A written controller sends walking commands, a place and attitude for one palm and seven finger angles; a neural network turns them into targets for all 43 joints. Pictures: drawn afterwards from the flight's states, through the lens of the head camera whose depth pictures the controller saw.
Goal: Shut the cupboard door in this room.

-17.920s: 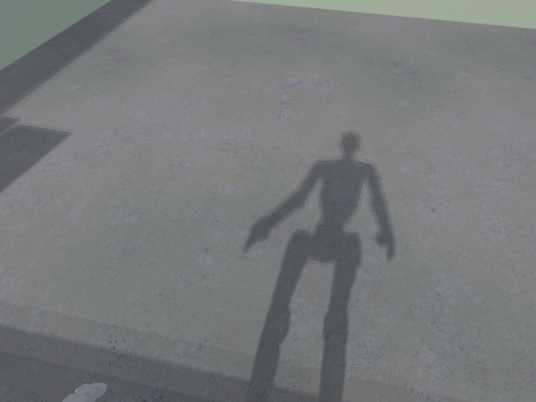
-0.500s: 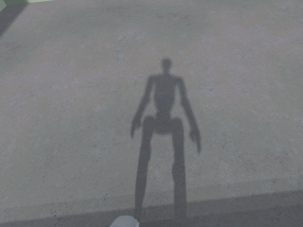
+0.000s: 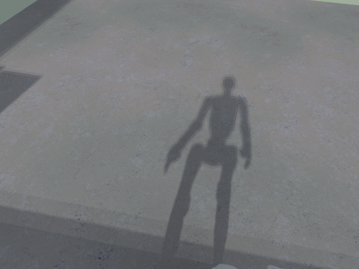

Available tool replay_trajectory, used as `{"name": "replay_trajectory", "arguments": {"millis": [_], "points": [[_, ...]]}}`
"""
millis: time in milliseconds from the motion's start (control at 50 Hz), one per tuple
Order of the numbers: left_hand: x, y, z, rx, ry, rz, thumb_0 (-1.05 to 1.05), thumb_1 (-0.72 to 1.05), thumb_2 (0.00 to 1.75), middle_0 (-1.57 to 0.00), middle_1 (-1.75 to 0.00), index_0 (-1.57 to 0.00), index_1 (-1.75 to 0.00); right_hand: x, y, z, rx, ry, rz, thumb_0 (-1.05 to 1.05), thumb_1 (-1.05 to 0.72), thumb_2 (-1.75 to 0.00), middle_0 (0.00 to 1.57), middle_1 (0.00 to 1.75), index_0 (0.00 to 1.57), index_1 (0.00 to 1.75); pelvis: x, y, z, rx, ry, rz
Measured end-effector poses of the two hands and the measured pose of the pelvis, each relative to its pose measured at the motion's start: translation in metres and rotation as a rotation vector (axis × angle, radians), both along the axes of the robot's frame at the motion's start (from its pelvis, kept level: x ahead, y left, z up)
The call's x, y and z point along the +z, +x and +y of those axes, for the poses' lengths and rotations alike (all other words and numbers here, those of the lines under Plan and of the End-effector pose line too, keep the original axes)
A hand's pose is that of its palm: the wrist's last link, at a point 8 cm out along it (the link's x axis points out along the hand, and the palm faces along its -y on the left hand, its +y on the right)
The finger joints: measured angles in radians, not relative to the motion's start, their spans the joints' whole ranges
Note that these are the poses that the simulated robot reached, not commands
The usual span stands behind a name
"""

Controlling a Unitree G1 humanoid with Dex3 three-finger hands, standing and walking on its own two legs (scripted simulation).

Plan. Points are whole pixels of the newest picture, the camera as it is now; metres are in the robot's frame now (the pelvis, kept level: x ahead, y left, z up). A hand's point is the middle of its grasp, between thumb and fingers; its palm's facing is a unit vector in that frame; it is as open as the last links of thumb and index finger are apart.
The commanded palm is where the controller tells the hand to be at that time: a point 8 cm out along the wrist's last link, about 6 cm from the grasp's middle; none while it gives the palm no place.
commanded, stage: turn or walk to find it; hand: left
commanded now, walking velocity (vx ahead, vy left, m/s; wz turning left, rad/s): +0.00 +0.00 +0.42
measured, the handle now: out of the picture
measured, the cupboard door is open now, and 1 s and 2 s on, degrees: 89 89 89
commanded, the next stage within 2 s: stand and wait in 0.36 s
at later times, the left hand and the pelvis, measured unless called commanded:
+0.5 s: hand out of the picture -0.02 +0.16 -0.16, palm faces +0.25 -0.94 -0.24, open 7.3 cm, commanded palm none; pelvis -0.03 -0.04 +0.00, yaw +14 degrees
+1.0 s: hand out of the picture -0.05 +0.21 -0.15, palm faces +0.46 -0.84 -0.28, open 7.3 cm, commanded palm none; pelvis -0.05 -0.03 +0.00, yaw +27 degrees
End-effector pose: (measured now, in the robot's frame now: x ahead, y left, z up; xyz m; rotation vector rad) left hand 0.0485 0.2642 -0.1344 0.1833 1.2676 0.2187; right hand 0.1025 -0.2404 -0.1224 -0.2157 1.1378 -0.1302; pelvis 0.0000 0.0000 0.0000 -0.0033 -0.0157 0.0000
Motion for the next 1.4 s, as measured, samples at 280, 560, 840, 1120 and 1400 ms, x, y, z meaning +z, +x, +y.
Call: {"name": "replay_trajectory", "arguments": {"millis": [280, 560, 840, 1120, 1400], "points": [[0.022, -0.008, -0.058, 0.048, 0.039, -0.131, 0.00, 0.91, 0.89, -0.20, -0.30, -0.20, -0.30, -0.035, -0.050, -0.048, 0.019, 0.056, 0.167, 0.00, -0.91, -0.90, 0.21, 0.30, 0.20, 0.30, -0.004, -0.018, -0.043, 0.137, 0.032, -0.010], [-0.004, -0.111, -0.049, 0.246, -0.022, 0.000, 0.00, 0.90, 0.89, -0.20, -0.30, -0.21, -0.30, -0.019, -0.033, -0.026, 0.188, -0.021, 0.199, 0.00, -0.91, -0.90, 0.20, 0.29, 0.20, 0.30, -0.005, -0.038, -0.030, 0.277, 0.018, 0.013], [-0.001, -0.161, -0.006, 0.395, -0.005, 0.014, 0.01, 0.91, 0.89, -0.20, -0.30, -0.20, -0.30, -0.001, 0.005, 0.039, 0.363, -0.021, 0.064, 0.00, -0.91, -0.90, 0.21, 0.30, 0.20, 0.30, 0.002, -0.055, -0.008, 0.395, -0.007, 0.019], [0.022, -0.129, -0.052, 0.439, 0.088, -0.149, 0.00, 0.91, 0.89, -0.20, -0.30, -0.20, -0.30, -0.036, 0.021, -0.005, 0.435, 0.016, 0.149, 0.00, -0.91, -0.90, 0.21, 0.30, 0.20, 0.30, -0.008, -0.047, -0.053, 0.550, 0.019, 0.020], [0.011, -0.220, -0.110, 0.659, 0.007, -0.009, 0.00, 0.90, 0.89, -0.20, -0.30, -0.21, -0.30, -0.023, 0.050, 0.013, 0.620, -0.039, 0.191, 0.00, -0.91, -0.90, 0.20, 0.29, 0.20, 0.30, 0.000, -0.053, -0.059, 0.709, 0.035, 0.024]]}}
